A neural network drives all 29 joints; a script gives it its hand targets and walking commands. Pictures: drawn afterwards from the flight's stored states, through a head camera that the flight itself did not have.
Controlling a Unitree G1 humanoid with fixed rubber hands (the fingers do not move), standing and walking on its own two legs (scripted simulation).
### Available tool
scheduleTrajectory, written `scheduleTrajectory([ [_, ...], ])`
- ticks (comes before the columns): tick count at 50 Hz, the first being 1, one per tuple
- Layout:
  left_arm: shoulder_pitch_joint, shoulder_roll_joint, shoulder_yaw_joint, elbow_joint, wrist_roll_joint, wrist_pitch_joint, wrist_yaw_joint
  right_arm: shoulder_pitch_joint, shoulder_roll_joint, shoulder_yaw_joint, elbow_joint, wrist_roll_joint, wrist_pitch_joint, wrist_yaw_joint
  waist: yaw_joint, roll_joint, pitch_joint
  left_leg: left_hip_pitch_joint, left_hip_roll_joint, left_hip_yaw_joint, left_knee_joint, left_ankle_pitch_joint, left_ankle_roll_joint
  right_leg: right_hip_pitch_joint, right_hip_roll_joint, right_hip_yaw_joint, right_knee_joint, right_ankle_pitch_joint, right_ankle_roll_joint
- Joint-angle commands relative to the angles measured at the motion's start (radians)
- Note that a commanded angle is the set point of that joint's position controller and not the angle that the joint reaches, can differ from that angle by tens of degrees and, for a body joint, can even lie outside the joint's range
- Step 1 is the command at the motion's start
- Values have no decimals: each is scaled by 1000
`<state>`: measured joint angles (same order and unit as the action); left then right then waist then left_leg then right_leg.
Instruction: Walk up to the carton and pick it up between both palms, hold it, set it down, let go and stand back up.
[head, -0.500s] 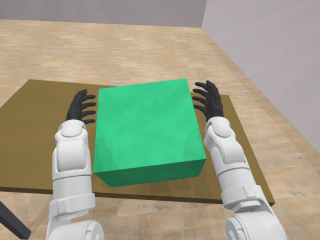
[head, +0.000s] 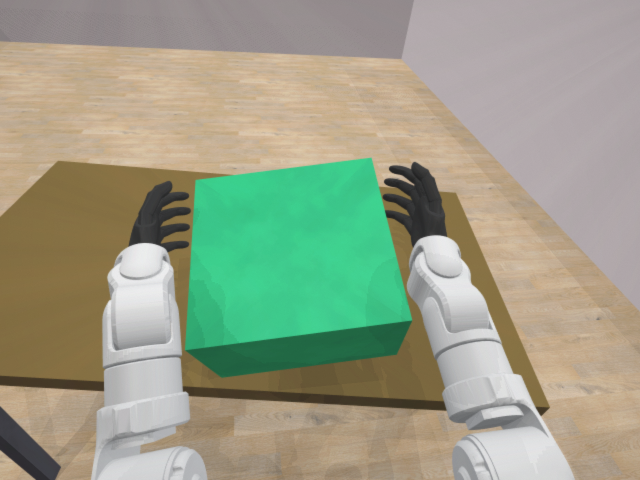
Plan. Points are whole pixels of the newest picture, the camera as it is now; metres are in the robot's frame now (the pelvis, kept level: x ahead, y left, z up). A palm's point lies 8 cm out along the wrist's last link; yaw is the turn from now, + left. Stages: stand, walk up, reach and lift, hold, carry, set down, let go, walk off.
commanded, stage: hold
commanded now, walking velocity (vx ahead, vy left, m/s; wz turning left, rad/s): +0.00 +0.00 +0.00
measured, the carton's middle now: (296, 267) +0.38 +0.01 +0.10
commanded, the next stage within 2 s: set down in 2.00 s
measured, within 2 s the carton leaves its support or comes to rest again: neither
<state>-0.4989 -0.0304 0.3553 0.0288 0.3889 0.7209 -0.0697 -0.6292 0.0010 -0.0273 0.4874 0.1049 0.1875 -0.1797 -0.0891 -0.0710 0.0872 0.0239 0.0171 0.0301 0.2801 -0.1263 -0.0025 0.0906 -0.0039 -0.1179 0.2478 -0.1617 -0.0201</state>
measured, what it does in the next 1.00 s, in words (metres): stands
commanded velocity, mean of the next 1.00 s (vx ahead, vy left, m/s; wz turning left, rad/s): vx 0.00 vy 0.00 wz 0.00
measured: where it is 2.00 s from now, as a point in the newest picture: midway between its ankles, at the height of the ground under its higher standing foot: outside the picture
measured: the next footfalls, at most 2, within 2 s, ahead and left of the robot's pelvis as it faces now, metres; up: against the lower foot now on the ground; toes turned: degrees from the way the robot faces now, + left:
none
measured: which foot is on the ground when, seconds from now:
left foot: down 0.00-1.00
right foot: down 0.00-1.00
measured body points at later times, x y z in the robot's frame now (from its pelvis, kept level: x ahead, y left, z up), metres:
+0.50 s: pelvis +0.00 +0.00 +0.00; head -0.04 +0.03 +0.45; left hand +0.36 +0.19 +0.16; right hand +0.37 -0.14 +0.19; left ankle +0.03 +0.12 -0.75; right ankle +0.00 -0.10 -0.75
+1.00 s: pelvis +0.00 +0.00 +0.00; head -0.04 +0.03 +0.45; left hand +0.36 +0.19 +0.16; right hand +0.37 -0.14 +0.19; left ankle +0.03 +0.12 -0.75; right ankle +0.00 -0.10 -0.75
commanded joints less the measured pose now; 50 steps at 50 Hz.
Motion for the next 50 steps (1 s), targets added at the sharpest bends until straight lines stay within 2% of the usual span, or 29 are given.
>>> scheduleTrajectory([
  [1, -624, -342, -428, -126, -165, -92, -162, -542, 388, 290, -201, 30, -34, 145, -7, 83, -324, 113, -36, 33, -13, 168, -9, 24, 21, -11, -18, 160, 51],
  [6, -646, -348, -403, -84, -160, -92, -163, -583, 390, 267, -189, 13, -42, 155, 2, 72, -319, 96, -33, 37, -27, 117, 0, 6, 20, -16, -22, 110, 50],
  [15, -611, -340, -417, -129, -165, -102, -165, -543, 402, 313, -214, 43, -45, 138, -2, 66, -378, 138, -43, 36, 11, 253, -3, 61, 22, -4, -2, 269, 63],
  [20, -597, -342, -419, -141, -154, -85, -174, -521, 385, 304, -208, 45, -31, 136, -9, 83, -323, 128, -42, 38, -2, 228, -14, 40, 23, -9, -14, 224, 56],
  [22, -613, -344, -418, -127, -154, -82, -173, -529, 375, 288, -195, 41, -31, 140, -11, 107, -297, 119, -38, 38, -6, 214, -19, 21, 23, -12, -17, 184, 50],
  [25, -616, -355, -439, -148, -158, -84, -166, -536, 374, 289, -214, 48, -39, 146, -10, 121, -316, 136, -32, 34, 1, 234, -24, 10, 27, -16, -15, 174, 43],
  [28, -615, -361, -452, -160, -170, -87, -160, -550, 378, 300, -239, 52, -45, 147, -10, 110, -351, 155, -30, 28, 13, 263, -24, 12, 31, -17, -11, 187, 42],
  [35, -633, -348, -424, -108, -167, -92, -159, -559, 390, 282, -197, 19, -38, 154, -1, 70, -322, 110, -32, 35, -20, 151, -5, 3, 23, -14, -20, 132, 48],
  [39, -642, -340, -401, -96, -160, -93, -164, -573, 395, 282, -190, 20, -38, 155, 7, 59, -331, 100, -35, 38, -23, 142, 6, 19, 19, -9, -15, 148, 53],
  [43, -628, -351, -414, -116, -166, -95, -164, -575, 401, 299, -221, 37, -45, 146, 6, 66, -374, 125, -39, 38, -3, 205, -1, 38, 23, -8, -10, 205, 55],
  [47, -615, -346, -432, -143, -165, -92, -165, -537, 390, 307, -211, 48, -39, 139, -6, 89, -364, 145, -38, 35, 8, 254, -14, 36, 24, -10, -8, 230, 54],
  [50, -605, -344, -431, -136, -157, -86, -168, -521, 383, 296, -202, 43, -31, 138, -14, 96, -324, 142, -38, 37, 3, 240, -18, 24, 24, -10, -15, 209, 52],
])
